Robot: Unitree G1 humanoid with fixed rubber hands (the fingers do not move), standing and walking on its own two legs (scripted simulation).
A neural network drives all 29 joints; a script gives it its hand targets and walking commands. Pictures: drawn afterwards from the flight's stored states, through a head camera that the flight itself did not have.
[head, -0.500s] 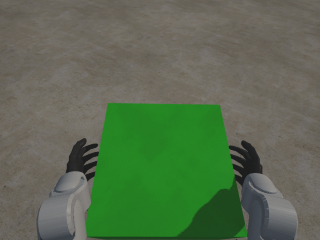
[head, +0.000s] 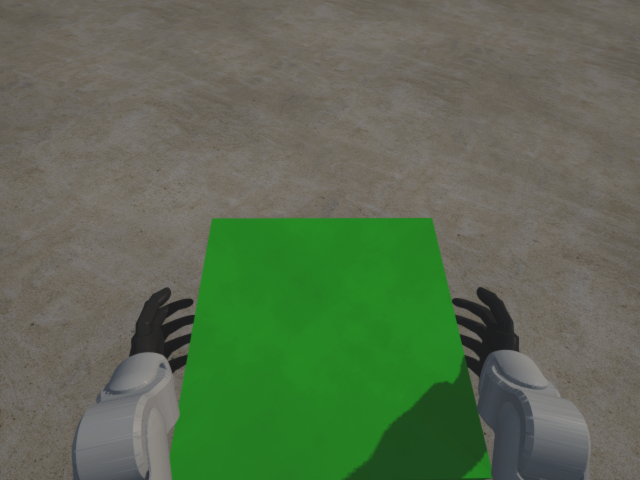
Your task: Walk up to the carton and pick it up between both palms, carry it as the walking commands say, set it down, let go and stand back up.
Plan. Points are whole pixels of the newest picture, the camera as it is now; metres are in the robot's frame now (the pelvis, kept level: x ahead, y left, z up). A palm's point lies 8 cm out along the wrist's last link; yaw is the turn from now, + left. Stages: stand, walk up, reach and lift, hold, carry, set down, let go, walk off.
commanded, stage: carry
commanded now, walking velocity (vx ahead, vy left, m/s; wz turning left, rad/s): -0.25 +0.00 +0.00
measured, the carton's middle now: (323, 352) +0.28 +0.00 +0.01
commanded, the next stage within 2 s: none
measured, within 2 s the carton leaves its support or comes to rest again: neither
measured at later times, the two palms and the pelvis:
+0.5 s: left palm out of the picture +0.05 +0.15 +0.10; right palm out of the picture +0.03 -0.21 +0.09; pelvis -0.19 -0.01 +0.01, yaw -1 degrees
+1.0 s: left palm out of the picture -0.15 +0.20 +0.10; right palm out of the picture -0.14 -0.16 +0.10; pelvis -0.38 +0.01 +0.00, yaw +0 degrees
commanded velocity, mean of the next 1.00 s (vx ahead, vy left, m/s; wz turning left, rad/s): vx -0.25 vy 0.00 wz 0.00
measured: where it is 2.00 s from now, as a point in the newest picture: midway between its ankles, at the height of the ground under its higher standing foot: outside the picture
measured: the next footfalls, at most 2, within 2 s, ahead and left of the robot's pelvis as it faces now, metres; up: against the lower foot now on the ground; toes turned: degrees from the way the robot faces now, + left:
right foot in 0.28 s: -0.11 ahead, -0.12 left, +0.00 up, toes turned -7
left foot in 0.64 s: -0.26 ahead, +0.13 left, +0.00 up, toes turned +6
